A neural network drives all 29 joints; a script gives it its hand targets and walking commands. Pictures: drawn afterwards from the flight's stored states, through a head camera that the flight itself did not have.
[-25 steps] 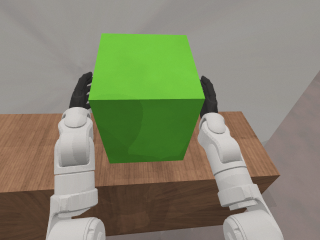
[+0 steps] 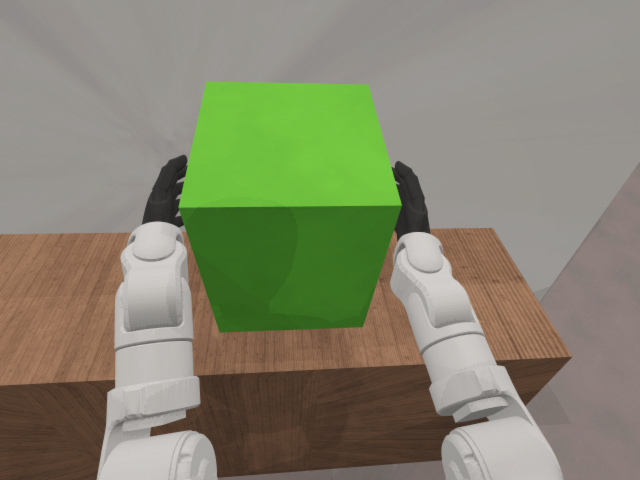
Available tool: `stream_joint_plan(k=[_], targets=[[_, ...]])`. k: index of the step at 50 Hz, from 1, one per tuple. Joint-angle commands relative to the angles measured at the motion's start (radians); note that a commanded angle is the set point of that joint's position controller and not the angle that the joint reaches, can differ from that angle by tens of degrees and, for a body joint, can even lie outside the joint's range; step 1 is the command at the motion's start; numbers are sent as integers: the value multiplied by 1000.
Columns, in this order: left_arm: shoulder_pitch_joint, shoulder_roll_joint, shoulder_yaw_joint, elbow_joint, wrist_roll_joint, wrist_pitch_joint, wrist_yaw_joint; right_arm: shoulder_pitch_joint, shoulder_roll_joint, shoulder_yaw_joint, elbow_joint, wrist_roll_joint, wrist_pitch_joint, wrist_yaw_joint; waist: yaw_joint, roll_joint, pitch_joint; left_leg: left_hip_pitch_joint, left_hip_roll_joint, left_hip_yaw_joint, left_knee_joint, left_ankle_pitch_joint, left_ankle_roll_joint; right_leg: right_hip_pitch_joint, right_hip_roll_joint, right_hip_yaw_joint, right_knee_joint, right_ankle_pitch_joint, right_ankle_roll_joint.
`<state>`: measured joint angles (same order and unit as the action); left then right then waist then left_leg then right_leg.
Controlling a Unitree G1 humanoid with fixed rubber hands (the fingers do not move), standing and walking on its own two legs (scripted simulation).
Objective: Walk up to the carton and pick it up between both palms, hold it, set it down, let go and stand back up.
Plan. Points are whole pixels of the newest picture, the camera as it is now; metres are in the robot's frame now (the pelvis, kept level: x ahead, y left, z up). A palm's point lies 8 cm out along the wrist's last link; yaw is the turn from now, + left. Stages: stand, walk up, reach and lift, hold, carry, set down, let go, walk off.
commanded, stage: set down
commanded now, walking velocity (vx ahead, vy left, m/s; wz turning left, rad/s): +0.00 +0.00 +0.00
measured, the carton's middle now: (290, 214) +0.41 +0.01 +0.15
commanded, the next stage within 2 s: none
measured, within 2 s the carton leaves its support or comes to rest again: neither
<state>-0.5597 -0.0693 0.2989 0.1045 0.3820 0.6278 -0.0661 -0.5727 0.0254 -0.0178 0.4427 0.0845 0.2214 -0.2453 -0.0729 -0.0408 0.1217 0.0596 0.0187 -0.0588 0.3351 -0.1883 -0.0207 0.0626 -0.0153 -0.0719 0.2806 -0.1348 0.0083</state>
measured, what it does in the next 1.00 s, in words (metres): stands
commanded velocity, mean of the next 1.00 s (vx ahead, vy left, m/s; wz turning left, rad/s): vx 0.00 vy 0.00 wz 0.00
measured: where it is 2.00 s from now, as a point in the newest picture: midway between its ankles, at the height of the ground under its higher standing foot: outside the picture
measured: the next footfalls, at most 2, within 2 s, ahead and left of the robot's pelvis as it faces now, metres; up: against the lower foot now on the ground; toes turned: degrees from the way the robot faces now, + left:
none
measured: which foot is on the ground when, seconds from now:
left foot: down 0.00-1.00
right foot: down 0.00-1.00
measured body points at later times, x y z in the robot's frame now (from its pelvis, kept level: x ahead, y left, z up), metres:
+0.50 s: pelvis +0.04 +0.02 +0.00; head +0.03 +0.04 +0.45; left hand +0.41 +0.15 +0.11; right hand +0.39 -0.14 +0.12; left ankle +0.02 +0.13 -0.75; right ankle +0.03 -0.12 -0.75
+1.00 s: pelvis +0.03 +0.02 +0.00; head +0.02 +0.05 +0.45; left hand +0.43 +0.15 +0.11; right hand +0.39 -0.14 +0.11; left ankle +0.02 +0.13 -0.75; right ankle +0.03 -0.12 -0.75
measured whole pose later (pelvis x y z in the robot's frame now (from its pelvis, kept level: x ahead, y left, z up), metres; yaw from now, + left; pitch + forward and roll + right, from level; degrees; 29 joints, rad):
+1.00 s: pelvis +0.03 +0.02 +0.00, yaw -1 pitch -5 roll -1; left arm -0.60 -0.05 0.26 0.56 0.33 0.24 -0.02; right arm -0.50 0.09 -0.23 0.70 -0.08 -0.17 -0.20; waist -0.04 -0.05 0.07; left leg -0.03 0.00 -0.03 0.34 -0.21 0.00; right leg -0.01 -0.03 -0.05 0.23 -0.12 0.03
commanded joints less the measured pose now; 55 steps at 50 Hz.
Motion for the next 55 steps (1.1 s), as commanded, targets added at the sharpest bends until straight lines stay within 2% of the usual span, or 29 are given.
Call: stream_joint_plan(k=[1,3,6,7,9,11,14,16,17,18,20,21,22,24,25,27,28,30,32,34,38,40,41,43,44,45,48,53,55], targets=[[-630,-479,-406,57,-135,-164,-173,-779,495,245,-245,-104,-246,183,15,35,-382,-125,-58,150,-115,-38,36,123,23,-63,-43,-47,19],[-621,-476,-403,78,-132,-207,-172,-749,489,228,-232,-138,-291,188,19,38,-396,-127,-56,154,-113,-34,31,135,24,-69,-37,-36,20],[-598,-499,-425,123,-131,-252,-169,-744,499,231,-207,-158,-349,187,15,52,-428,-109,-58,153,-89,30,18,161,22,-72,-25,68,24],[-591,-503,-416,154,-115,-261,-167,-719,488,216,-149,-165,-355,186,9,72,-385,-118,-58,153,-96,17,10,157,19,-75,-24,61,25],[-586,-495,-396,196,-103,-276,-164,-709,479,198,-107,-176,-375,189,24,60,-358,-129,-55,156,-106,-8,14,135,22,-80,-35,7,26],[-558,-505,-415,186,-103,-292,-154,-665,464,204,-66,-167,-394,188,20,82,-380,-86,-46,147,-83,101,-9,140,29,-85,-29,77,18],[-552,-533,-464,121,-116,-334,-135,-632,482,260,-58,-135,-422,177,10,84,-448,-9,-45,132,-23,335,-39,176,48,-85,-8,265,19],[-582,-592,-559,12,-154,-374,-111,-651,504,325,-135,-85,-455,170,1,120,-605,87,-41,110,46,579,-78,201,68,-87,17,432,15],[-607,-604,-605,-1,-173,-391,-95,-667,510,345,-142,-72,-461,170,-14,127,-623,110,-35,98,64,651,-93,174,75,-86,17,442,13],[-610,-620,-632,-31,-186,-407,-84,-647,525,371,-155,-59,-464,170,-17,123,-661,136,-36,88,85,715,-99,178,79,-83,15,478,9],[-604,-612,-654,-20,-184,-417,-67,-630,521,383,-153,-56,-461,165,-25,131,-657,119,-35,81,95,737,-97,161,76,-71,17,504,8],[-563,-585,-636,12,-174,-404,-66,-621,506,395,-156,-55,-452,159,-13,102,-635,99,-40,86,90,698,-86,172,73,-63,9,496,13],[-538,-588,-649,-8,-177,-394,-65,-621,510,411,-204,-47,-453,154,-10,106,-661,96,-40,83,94,709,-83,185,72,-61,13,529,14],[-516,-586,-663,-67,-196,-388,-60,-577,519,448,-225,-34,-440,146,-11,81,-692,78,-40,79,99,738,-77,209,73,-53,24,582,19],[-510,-585,-668,-88,-210,-385,-62,-559,516,454,-229,-25,-425,143,-23,68,-689,67,-40,74,90,722,-76,222,73,-50,28,593,22],[-485,-573,-655,-74,-196,-370,-71,-525,518,457,-224,-28,-407,137,-25,67,-643,35,-48,75,74,682,-68,245,61,-39,26,601,28],[-474,-558,-636,-39,-189,-360,-81,-514,511,440,-203,-43,-398,136,-35,41,-609,6,-50,79,57,612,-58,244,57,-37,18,573,32],[-461,-537,-600,-4,-175,-346,-100,-518,494,421,-218,-52,-392,133,-26,47,-578,-30,-54,83,28,527,-51,253,52,-35,12,529,34],[-467,-524,-560,21,-151,-338,-113,-509,501,415,-178,-60,-382,133,-14,43,-521,-60,-58,95,8,464,-41,266,45,-35,9,522,39],[-475,-528,-543,34,-147,-336,-120,-522,501,398,-174,-64,-382,138,-9,58,-505,-68,-56,95,-2,448,-42,263,45,-39,17,518,38],[-557,-545,-520,114,-152,-372,-118,-605,498,332,-162,-101,-408,156,-2,58,-522,-51,-45,102,-14,385,-45,195,48,-53,-6,386,26],[-591,-548,-492,184,-138,-398,-116,-621,501,291,-106,-131,-422,167,1,73,-494,-48,-42,106,-26,348,-46,164,44,-57,-14,342,24],[-626,-542,-478,205,-133,-416,-117,-600,506,257,-52,-151,-425,172,-8,88,-476,-54,-40,111,-38,307,-49,145,39,-59,-20,296,22],[-647,-559,-468,224,-127,-445,-111,-613,509,232,-27,-165,-449,186,8,104,-532,-12,-31,113,-30,353,-60,126,46,-68,-17,299,15],[-675,-560,-464,265,-125,-463,-107,-638,497,202,-1,-180,-461,195,11,126,-542,-16,-30,117,-31,340,-68,102,45,-72,-23,248,10],[-701,-578,-466,271,-134,-484,-101,-657,511,189,1,-193,-474,201,10,115,-584,8,-26,116,-25,362,-69,86,50,-73,-24,253,8],[-750,-597,-441,377,-133,-535,-84,-703,506,104,79,-245,-499,217,15,138,-596,15,-16,120,-28,333,-79,20,49,-81,-37,162,0],[-752,-568,-320,545,-94,-577,-94,-694,539,14,216,-333,-505,224,22,62,-516,-62,-17,141,-55,268,-50,69,42,-68,-46,173,13],[-735,-555,-279,605,-82,-589,-110,-691,555,3,238,-358,-511,219,20,23,-511,-102,-25,154,-69,243,-33,132,37,-62,-37,228,25]])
